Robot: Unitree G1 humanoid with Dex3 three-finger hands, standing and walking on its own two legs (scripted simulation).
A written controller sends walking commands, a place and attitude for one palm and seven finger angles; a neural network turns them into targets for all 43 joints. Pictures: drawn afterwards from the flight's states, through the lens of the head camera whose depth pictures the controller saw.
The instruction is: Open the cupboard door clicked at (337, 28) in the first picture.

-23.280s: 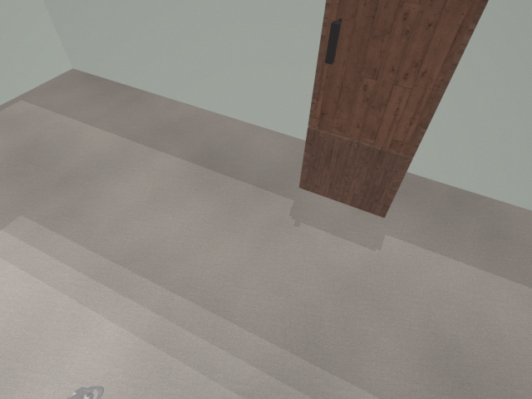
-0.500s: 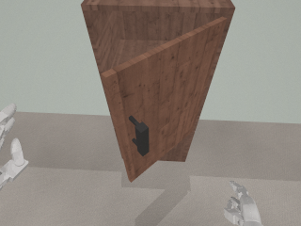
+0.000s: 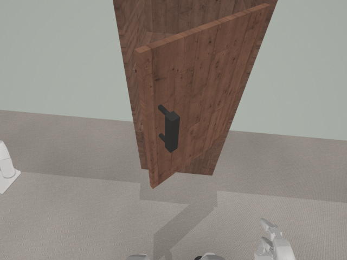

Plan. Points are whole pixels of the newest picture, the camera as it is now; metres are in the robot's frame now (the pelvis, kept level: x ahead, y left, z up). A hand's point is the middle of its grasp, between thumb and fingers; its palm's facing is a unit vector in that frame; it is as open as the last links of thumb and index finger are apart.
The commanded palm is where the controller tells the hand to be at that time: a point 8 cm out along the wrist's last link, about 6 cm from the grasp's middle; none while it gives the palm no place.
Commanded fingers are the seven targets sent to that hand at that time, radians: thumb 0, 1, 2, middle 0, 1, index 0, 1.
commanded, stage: step back with the hand held close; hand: left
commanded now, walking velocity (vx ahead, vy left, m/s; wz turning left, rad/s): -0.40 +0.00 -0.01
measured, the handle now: (166, 128) +0.43 +0.05 +0.05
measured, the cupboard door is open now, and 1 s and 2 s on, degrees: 44 44 44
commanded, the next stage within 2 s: stop stepping back and stand still in 0.80 s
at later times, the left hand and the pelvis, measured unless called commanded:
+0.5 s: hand out of the picture +0.15 +0.26 +0.18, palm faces +0.50 -0.73 -0.47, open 7.4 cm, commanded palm +0.08 +0.30 +0.20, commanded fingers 0.00 0.90 0.90 -0.20 -0.30 -0.20 -0.30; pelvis -0.04 -0.01 -0.01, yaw +4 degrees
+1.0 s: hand out of the picture +0.09 +0.19 +0.19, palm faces +0.25 -0.81 -0.52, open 7.4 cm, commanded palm +0.03 +0.25 +0.20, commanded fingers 0.00 0.90 0.90 -0.20 -0.30 -0.20 -0.30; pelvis -0.14 -0.04 +0.02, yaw -6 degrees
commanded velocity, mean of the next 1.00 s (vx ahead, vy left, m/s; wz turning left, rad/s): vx -0.32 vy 0.02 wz -0.06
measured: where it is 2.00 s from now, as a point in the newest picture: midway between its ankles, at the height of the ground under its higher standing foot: outside the picture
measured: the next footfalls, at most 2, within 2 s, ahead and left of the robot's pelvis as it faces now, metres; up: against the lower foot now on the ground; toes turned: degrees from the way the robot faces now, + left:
right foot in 0.90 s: -0.19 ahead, -0.14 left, +0.00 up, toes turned -7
left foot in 1.08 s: -0.07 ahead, +0.05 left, +0.00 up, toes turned -3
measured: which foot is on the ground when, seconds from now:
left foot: down 0.00-0.90, up 0.92-1.00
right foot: down 0.00-0.56, up 0.58-0.88, down 0.90-1.00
